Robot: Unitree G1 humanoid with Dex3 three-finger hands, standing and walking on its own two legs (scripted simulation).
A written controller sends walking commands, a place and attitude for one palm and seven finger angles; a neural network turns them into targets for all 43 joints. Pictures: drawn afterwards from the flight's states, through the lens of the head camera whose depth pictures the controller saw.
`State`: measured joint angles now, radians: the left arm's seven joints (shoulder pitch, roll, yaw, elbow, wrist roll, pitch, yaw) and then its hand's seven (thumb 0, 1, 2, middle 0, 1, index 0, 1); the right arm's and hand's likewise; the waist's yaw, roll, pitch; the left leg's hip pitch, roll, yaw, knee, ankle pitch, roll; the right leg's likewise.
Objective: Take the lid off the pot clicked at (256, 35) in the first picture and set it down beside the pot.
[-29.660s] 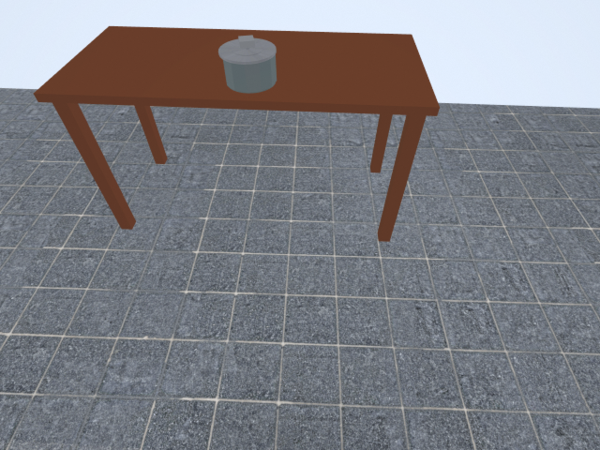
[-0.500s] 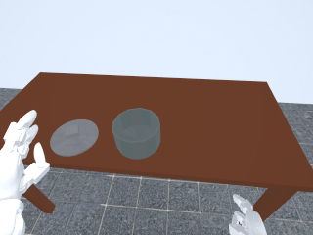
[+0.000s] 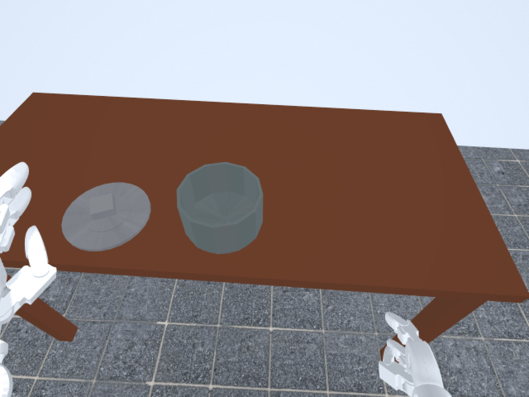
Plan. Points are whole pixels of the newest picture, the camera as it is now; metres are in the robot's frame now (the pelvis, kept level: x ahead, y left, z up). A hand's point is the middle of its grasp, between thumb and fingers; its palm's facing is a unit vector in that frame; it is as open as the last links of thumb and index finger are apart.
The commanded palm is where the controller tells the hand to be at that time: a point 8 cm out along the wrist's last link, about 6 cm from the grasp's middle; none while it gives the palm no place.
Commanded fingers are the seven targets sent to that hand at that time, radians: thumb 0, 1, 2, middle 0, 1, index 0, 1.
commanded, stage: step back with the hand held close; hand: left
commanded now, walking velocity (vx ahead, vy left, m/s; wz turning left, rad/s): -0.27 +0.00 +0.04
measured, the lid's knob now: (103, 206) +0.45 +0.39 -0.06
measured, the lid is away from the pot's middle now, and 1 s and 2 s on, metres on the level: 0.25 0.25 0.25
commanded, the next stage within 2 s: stop stepping back and stand still in 1.18 s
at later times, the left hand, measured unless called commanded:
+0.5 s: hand (32, 334) +0.14 +0.25 +0.15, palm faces +0.38 -0.83 -0.41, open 7.5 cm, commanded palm +0.07 +0.29 +0.17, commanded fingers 0.00 0.90 0.90 -0.20 -0.30 -0.20 -0.30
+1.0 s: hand out of the picture +0.07 +0.22 +0.15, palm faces +0.20 -0.88 -0.43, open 7.5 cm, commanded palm +0.00 +0.28 +0.17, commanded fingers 0.00 0.90 0.90 -0.20 -0.30 -0.20 -0.30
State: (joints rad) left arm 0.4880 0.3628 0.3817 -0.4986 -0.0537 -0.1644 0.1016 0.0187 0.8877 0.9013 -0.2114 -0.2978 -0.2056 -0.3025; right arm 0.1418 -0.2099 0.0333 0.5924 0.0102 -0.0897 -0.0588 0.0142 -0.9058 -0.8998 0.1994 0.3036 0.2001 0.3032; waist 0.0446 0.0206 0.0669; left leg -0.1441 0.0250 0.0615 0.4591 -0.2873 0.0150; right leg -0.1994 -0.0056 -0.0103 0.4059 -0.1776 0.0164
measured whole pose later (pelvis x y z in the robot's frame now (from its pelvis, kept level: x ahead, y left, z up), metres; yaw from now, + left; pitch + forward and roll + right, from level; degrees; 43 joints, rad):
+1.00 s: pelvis -0.14 +0.00 -0.01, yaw -1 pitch +1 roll -4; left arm 0.60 0.41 0.34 -0.64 -0.06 -0.25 0.09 0.02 0.89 0.90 -0.21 -0.30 -0.21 -0.30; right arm 0.14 -0.18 0.02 0.55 0.02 -0.11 -0.04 0.01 -0.90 -0.90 0.20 0.30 0.20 0.30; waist -0.02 0.01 0.08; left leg -0.47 0.08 0.05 0.57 -0.11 0.02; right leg -0.24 0.02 -0.08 0.52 -0.28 0.01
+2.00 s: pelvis -0.31 +0.07 -0.02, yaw +1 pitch -1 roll -3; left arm 0.61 0.49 0.41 -0.66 -0.04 -0.22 0.12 0.02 0.88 0.90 -0.22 -0.30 -0.21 -0.30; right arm 0.27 -0.18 0.03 0.61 0.02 -0.14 -0.03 0.01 -0.90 -0.90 0.20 0.30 0.20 0.30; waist -0.01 0.01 -0.02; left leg -0.31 0.03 0.04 0.73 -0.42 0.05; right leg -0.27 0.03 -0.11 0.59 -0.30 -0.03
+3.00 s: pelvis -0.23 +0.07 -0.01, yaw +5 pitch +0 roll +0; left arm 0.23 0.16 0.03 1.02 0.01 0.01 0.05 0.01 0.93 0.90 -0.20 -0.30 -0.20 -0.30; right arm 0.30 -0.13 -0.04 1.04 -0.01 -0.01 -0.04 0.01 -0.93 -0.90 0.20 0.30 0.20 0.30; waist -0.02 0.00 0.04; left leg -0.11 -0.01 0.01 0.48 -0.37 0.02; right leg -0.21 0.03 0.04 0.52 -0.30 -0.01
